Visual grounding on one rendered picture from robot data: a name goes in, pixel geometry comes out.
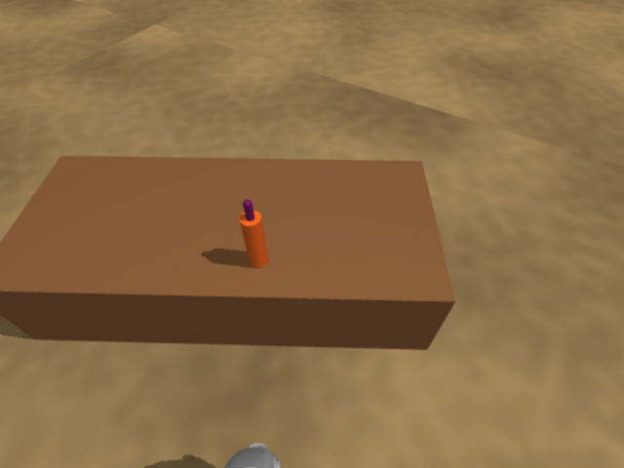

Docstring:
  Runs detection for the bottle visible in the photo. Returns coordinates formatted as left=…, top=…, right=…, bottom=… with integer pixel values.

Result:
left=240, top=200, right=268, bottom=268

